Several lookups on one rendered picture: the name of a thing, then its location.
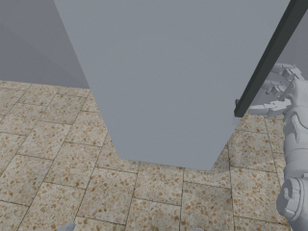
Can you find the fridge door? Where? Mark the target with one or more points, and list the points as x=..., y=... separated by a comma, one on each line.
x=165, y=74

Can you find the handle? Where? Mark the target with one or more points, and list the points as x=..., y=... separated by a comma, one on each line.
x=283, y=32

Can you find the robot right hand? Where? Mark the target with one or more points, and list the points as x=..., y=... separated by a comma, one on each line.
x=296, y=94

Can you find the right robot upper arm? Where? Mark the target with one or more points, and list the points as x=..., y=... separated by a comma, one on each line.
x=292, y=203

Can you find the right robot forearm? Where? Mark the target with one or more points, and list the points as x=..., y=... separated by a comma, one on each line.
x=295, y=145

